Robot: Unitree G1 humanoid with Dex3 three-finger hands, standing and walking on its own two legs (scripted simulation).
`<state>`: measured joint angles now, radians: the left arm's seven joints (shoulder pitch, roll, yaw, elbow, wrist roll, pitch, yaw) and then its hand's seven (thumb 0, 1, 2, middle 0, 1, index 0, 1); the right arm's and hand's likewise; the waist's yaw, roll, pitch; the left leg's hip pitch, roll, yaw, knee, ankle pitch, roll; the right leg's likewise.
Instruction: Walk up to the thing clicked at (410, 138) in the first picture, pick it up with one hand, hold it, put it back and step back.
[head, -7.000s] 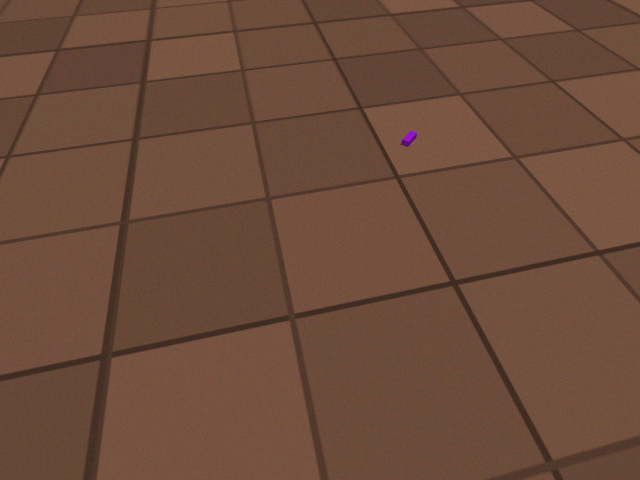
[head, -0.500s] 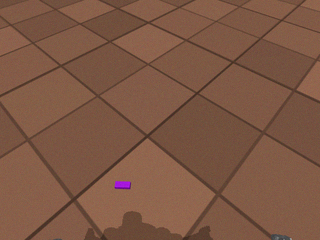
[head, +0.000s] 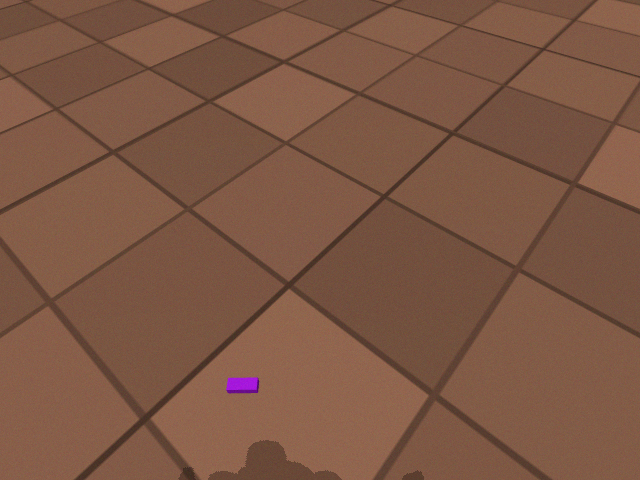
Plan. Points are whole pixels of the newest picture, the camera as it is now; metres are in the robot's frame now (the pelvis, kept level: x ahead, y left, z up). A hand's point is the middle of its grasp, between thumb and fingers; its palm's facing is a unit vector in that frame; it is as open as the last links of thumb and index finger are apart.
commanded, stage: walk up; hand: left
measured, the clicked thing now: (243, 385) +0.50 +0.28 -0.76
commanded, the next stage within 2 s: stand in 0.26 s
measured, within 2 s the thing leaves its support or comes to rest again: neither
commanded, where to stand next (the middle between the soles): +0.13 +0.05 m, yaw +2 degrees
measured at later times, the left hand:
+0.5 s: hand out of the picture +0.09 +0.25 -0.15, palm faces -0.02 -0.94 -0.35, open 7.4 cm
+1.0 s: hand out of the picture +0.06 +0.25 -0.16, palm faces -0.02 -0.94 -0.34, open 7.4 cm
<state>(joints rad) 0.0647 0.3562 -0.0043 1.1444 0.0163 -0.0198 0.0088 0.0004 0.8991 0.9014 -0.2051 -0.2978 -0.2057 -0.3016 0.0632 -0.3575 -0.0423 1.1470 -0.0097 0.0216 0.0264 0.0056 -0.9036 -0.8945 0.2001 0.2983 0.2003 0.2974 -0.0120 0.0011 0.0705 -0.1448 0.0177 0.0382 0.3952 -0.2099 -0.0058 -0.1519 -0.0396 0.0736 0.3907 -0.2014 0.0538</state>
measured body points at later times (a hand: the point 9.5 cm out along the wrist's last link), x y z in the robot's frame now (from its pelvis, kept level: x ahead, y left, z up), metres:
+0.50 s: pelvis +0.00 -0.01 +0.00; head +0.01 +0.00 +0.45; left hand +0.09 +0.30 -0.13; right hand +0.09 -0.30 -0.13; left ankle +0.00 +0.12 -0.74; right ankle +0.01 -0.16 -0.74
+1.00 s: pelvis -0.01 -0.01 +0.00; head +0.00 -0.01 +0.45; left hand +0.06 +0.29 -0.13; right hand +0.08 -0.31 -0.13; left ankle +0.00 +0.12 -0.74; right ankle +0.01 -0.16 -0.74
